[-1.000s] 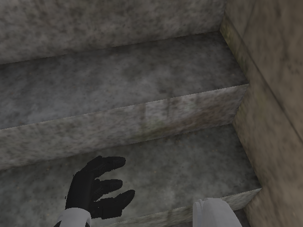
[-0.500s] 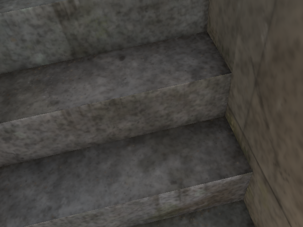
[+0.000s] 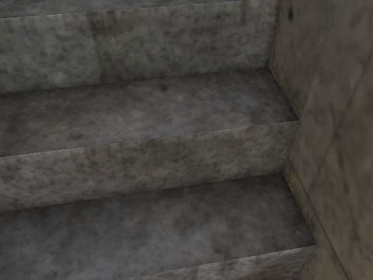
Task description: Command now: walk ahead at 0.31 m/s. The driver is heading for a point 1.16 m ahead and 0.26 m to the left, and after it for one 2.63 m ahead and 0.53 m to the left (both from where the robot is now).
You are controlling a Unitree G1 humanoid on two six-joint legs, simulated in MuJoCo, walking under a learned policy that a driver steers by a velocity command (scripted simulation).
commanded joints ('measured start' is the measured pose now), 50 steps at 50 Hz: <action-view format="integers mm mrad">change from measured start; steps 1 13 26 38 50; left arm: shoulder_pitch -50 124 85 121 74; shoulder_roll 55 205 -95 3 -57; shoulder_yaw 13 98 42 42 6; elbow -68 -49 -77 -44 -5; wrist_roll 8 22 -37 -24 -13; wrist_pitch -26 2 96 77 110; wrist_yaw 7 9 -16 -26 -39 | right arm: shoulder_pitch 24 23 -132 65 73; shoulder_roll -142 -21 -112 -18 -9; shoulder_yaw -43 -19 -14 6 17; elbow -45 27 0 144 165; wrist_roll -3 -12 33 11 7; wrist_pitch -7 14 36 34 31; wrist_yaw -17 -17 15 7 59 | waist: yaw -11 18 140 32 27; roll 79 -132 83 17 44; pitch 44 14 -35 -25 45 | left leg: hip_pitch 0 -282 22 -12 60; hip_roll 91 8 148 2 -27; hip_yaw -139 25 -80 -19 -52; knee -204 318 -186 -6 -145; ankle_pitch -2 37 719 285 362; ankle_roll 174 119 221 47 76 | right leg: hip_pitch -33 233 6 77 13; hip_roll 23 -324 101 -11 64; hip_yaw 4 301 -57 112 6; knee -61 -307 -152 -160 -193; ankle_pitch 50 876 104 536 295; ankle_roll -93 -420 -26 -158 -85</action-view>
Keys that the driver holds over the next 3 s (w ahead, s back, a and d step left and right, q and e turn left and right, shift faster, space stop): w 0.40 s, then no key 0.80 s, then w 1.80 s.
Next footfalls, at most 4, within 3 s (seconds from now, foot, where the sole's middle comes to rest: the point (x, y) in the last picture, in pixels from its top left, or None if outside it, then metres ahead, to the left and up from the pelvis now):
0.56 right None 0.09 -0.09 -0.76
1.92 left None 0.27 0.22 -0.55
2.62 right None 0.29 -0.04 -0.55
2.98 left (129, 236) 0.49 0.17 -0.34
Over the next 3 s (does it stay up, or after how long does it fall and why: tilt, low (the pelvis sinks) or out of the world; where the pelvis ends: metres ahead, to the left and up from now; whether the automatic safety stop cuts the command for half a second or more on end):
stays up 0.36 0.08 0.26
